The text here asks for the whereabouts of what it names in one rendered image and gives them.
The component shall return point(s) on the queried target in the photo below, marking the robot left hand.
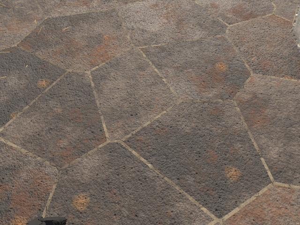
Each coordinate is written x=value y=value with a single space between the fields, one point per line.
x=47 y=221

